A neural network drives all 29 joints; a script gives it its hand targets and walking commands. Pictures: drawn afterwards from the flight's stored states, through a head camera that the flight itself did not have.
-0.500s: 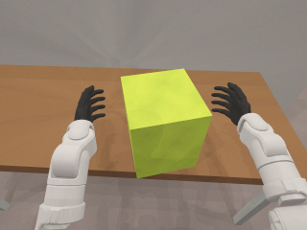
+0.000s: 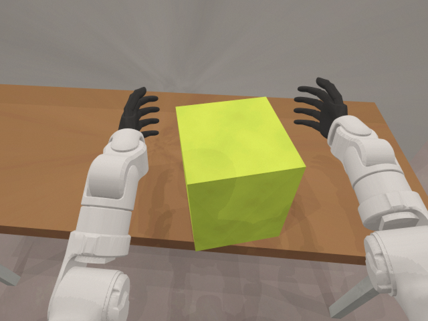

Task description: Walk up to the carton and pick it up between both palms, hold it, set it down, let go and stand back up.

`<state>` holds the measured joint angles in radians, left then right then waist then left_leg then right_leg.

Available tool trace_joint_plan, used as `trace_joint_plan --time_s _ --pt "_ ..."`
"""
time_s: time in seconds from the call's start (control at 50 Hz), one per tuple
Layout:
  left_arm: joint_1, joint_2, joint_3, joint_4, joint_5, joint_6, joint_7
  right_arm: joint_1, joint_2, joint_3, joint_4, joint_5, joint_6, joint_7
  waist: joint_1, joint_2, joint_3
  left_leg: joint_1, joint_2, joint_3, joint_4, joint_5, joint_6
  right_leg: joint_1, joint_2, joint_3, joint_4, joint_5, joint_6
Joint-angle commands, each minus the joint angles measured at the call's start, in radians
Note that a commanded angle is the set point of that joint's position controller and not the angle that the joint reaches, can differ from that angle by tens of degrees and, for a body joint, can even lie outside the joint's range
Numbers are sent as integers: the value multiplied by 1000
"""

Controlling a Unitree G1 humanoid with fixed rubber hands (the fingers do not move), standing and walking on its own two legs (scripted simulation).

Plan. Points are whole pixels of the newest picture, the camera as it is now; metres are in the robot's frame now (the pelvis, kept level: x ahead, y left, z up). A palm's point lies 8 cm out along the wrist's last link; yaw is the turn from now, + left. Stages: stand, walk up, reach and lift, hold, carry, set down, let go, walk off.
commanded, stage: reach and lift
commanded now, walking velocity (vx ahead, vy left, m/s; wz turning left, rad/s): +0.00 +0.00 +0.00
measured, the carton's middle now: (230, 175) +0.43 +0.04 +0.02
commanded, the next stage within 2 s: none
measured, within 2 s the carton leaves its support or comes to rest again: neither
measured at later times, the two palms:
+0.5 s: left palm (132, 123) +0.41 +0.22 +0.17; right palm (321, 110) +0.49 -0.12 +0.18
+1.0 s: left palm (133, 156) +0.41 +0.24 +0.08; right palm (317, 136) +0.50 -0.14 +0.10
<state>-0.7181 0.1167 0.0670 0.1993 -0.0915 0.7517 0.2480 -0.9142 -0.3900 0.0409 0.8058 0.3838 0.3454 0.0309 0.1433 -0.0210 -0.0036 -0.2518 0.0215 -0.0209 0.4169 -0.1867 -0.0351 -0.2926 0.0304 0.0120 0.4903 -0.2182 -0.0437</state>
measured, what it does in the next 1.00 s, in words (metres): stands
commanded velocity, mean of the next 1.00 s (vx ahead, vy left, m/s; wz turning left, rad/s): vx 0.00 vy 0.00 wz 0.00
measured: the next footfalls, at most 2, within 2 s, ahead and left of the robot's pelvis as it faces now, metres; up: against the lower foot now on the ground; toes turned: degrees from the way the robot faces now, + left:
none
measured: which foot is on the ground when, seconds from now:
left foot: down 0.00-1.00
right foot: down 0.00-1.00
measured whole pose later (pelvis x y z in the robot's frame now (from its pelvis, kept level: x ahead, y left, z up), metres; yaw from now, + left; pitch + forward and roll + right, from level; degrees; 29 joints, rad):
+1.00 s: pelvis +0.03 +0.01 +0.00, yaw +0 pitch +12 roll +1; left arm -0.73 0.13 0.07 0.85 -0.09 -0.01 0.19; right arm -0.98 -0.39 0.09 1.28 0.35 -0.12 0.10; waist 0.18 -0.02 -0.09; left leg -0.43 0.02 -0.02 0.42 -0.20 -0.04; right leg -0.45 0.03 0.01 0.46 -0.21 -0.04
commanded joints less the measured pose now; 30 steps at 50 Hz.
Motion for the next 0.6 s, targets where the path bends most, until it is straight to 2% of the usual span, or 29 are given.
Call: trace_joint_plan --time_s 0.0,0.02,0.04,0.06,0.1,0.12,0.14,0.16,0.18,0.22,0.24,0.28,0.3,0.34,0.36,0.38,0.4,0.42,0.44,0.46,0.48,0.5,0.52,0.54,0.56,0.58 --pt "-524 221 158 99 -60 -65 23 -597 -283 -29 -42 24 -40 6 42 -29 -485 -49 -21 80 -46 199 -2 244 31 26 -122 249 55" --pt "-531 210 155 116 -45 -67 26 -601 -277 -19 -4 27 -41 12 52 -8 -479 -41 -19 81 -53 197 -6 239 33 21 -125 237 50" --pt "-550 220 152 103 -52 -81 30 -615 -287 -29 -15 27 -49 15 52 6 -516 -35 -20 84 -48 212 -12 245 34 17 -121 243 48" --pt "-518 212 152 123 -50 -78 26 -591 -277 -28 10 17 -45 12 52 -11 -494 -29 -18 82 -46 238 -12 262 37 14 -124 265 48" --pt "-604 215 131 102 -59 -107 33 -657 -283 -38 8 22 -66 12 42 2 -557 -20 -18 80 -31 270 -20 252 43 9 -120 300 42" --pt "-603 219 137 151 -54 -107 33 -660 -291 -41 38 17 -59 16 43 -14 -530 -30 -16 82 -37 232 -20 237 45 6 -124 269 43" --pt "-615 229 140 197 -49 -109 33 -681 -280 -32 55 17 -62 17 59 -15 -526 -52 -21 84 -39 223 -11 238 39 12 -131 254 46" --pt "-640 243 138 232 -61 -116 33 -700 -283 -39 85 13 -56 16 47 -22 -511 -69 -20 82 -45 197 -11 244 35 10 -131 223 49" --pt "-628 238 140 250 -61 -121 33 -700 -276 -14 90 26 -58 22 68 -28 -518 -67 -19 84 -43 202 -7 246 35 11 -129 232 46" --pt "-632 215 124 237 -62 -139 35 -703 -270 -20 99 19 -71 24 58 -9 -554 -48 -18 79 -31 251 -16 242 40 4 -120 292 44" --pt "-622 219 116 272 -65 -146 31 -691 -268 -15 124 17 -70 22 62 -24 -540 -61 -21 85 -31 247 -19 238 43 3 -122 289 42" --pt "-640 227 116 307 -57 -165 27 -701 -260 -19 167 17 -81 23 57 -13 -553 -59 -22 83 -26 261 -22 243 40 4 -121 316 47" --pt "-653 215 110 290 -51 -175 27 -691 -265 -42 193 2 -86 22 38 3 -569 -51 -20 78 -26 269 -28 231 48 -4 -123 313 40" --pt "-631 189 93 344 -46 -199 22 -668 -246 -26 237 0 -99 29 43 22 -539 -27 -17 73 -23 265 -34 193 48 -12 -131 283 33" --pt "-597 181 93 344 -47 -214 18 -656 -240 -16 227 4 -115 34 57 11 -542 -9 -17 71 -18 302 -35 192 49 -19 -125 314 37" --pt "-580 163 93 380 -33 -227 13 -629 -227 -20 255 -10 -125 30 51 8 -538 -16 -17 76 -9 308 -35 196 48 -16 -121 318 34" --pt "-580 167 95 357 -30 -242 9 -621 -224 -19 248 -13 -140 29 43 10 -563 -6 -18 73 -5 328 -39 191 50 -19 -126 339 37" --pt "-559 160 91 399 -28 -267 2 -608 -204 -14 253 -11 -155 29 54 -2 -557 -21 -18 80 -4 329 -34 192 49 -15 -126 336 37" --pt "-556 148 88 348 -29 -288 2 -607 -195 0 212 1 -175 33 59 12 -592 4 -18 78 -2 354 -37 183 52 -22 -119 351 40" --pt "-532 141 89 392 -28 -304 -6 -580 -182 9 236 0 -186 31 63 4 -567 2 -20 76 7 365 -38 191 51 -22 -122 347 38" --pt "-514 125 80 387 -19 -317 -8 -575 -193 9 240 5 -199 31 63 21 -572 19 -16 74 7 385 -44 169 54 -28 -116 359 38" --pt "-492 118 87 433 -12 -343 -17 -544 -166 14 261 -10 -212 31 65 8 -561 6 -15 81 9 380 -41 170 49 -23 -121 345 37" --pt "-489 114 92 425 -4 -366 -22 -525 -164 18 295 -14 -226 35 61 19 -559 25 -13 80 12 410 -46 155 48 -29 -120 369 38" --pt "-462 111 93 453 -6 -383 -31 -515 -156 39 294 -3 -237 38 78 3 -535 14 -14 86 13 416 -44 157 48 -27 -119 372 42" --pt "-462 108 91 442 -9 -402 -37 -514 -154 40 296 -4 -251 39 65 1 -545 7 -13 80 12 405 -42 161 46 -22 -122 365 39" --pt "-442 93 83 463 1 -421 -40 -492 -141 43 327 -5 -266 42 63 32 -534 14 -15 76 17 419 -50 149 43 -24 -124 361 37"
